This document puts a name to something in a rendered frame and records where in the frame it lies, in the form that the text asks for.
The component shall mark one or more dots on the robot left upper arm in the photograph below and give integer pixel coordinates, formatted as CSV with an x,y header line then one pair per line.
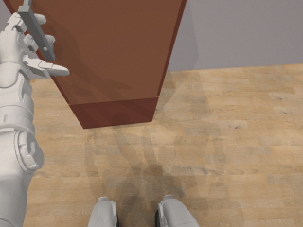
x,y
20,157

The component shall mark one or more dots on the left robot forearm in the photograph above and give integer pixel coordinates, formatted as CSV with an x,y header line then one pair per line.
x,y
16,104

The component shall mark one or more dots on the cupboard door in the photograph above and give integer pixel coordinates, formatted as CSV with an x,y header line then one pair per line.
x,y
114,50

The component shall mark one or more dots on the left robot hand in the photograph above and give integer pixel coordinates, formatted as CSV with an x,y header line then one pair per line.
x,y
13,48

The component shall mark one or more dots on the robot right shin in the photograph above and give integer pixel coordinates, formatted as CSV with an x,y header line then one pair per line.
x,y
166,197

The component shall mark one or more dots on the robot right thigh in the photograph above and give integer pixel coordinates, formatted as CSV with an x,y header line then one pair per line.
x,y
174,214

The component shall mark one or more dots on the handle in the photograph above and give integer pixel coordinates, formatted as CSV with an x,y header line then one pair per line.
x,y
35,30

